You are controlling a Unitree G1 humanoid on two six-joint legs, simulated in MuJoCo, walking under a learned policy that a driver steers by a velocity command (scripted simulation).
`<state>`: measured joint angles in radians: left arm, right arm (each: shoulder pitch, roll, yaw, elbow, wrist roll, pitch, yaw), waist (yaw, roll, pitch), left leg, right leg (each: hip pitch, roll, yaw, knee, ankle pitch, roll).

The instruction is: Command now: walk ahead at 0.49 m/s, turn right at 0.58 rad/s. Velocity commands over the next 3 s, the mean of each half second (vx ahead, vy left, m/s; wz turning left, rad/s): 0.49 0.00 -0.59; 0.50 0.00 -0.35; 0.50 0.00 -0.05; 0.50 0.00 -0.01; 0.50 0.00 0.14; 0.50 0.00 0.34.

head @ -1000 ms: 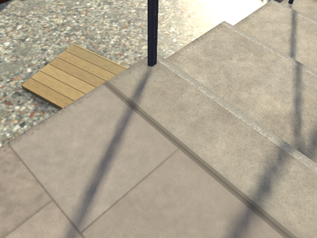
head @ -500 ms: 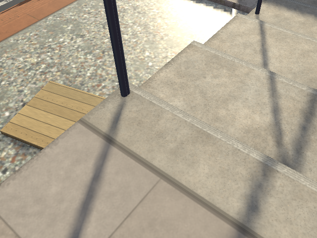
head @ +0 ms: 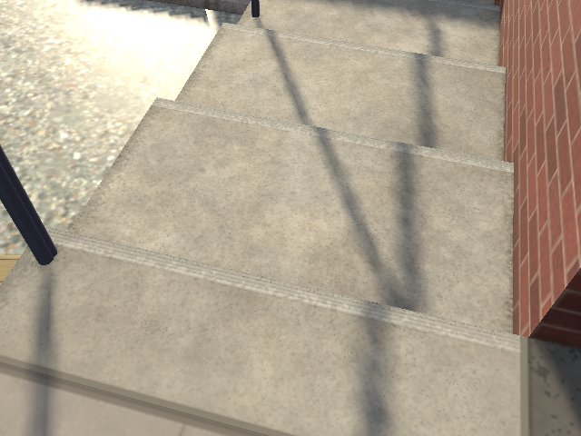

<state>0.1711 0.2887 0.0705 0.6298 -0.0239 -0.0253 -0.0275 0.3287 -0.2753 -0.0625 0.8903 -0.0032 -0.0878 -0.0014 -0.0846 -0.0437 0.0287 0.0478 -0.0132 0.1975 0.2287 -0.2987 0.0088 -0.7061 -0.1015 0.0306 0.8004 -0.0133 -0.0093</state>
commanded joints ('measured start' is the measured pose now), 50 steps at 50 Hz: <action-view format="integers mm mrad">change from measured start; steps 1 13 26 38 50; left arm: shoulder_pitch -136 238 287 58 -77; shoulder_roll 15 45 131 -7 43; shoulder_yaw -7 -21 4 -41 -39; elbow -116 135 154 110 34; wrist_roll -2 76 89 120 122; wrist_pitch -18 -105 -97 -80 -66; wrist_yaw -25 -40 -91 -40 -38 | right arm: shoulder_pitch -23 -94 -390 -79 -16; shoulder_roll -190 -110 -63 10 -105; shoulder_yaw -40 46 110 79 35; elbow -59 -168 -277 -130 -83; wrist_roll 14 -104 -63 -45 -83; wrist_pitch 2 -55 10 -33 -46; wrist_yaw -7 30 24 -28 50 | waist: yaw -5 120 182 58 87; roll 87 17 -13 92 110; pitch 84 -50 3 -101 -35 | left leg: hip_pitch -20 -847 -599 -90 -145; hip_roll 280 106 35 262 258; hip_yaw -51 -354 -218 -396 -193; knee -69 1120 283 -93 41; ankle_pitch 459 26 272 236 498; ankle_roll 133 46 -42 246 199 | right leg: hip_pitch -3 641 548 -37 173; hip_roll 12 -84 -56 16 49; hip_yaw -61 488 403 71 -15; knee -114 -486 -449 356 -28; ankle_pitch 25 -324 -6 -264 5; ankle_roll -24 -305 -288 -20 -69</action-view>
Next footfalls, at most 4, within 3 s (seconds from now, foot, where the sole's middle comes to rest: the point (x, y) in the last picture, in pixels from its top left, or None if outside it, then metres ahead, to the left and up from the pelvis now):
0.14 right None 0.25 -0.13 -0.78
0.58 left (276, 396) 0.56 0.01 -0.78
1.06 right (403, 338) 0.69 -0.32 -0.78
1.54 left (342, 243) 1.08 -0.23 -0.90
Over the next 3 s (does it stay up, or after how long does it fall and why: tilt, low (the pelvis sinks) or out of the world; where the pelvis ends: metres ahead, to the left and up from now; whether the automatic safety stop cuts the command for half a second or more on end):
stays up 1.73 -0.50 -0.25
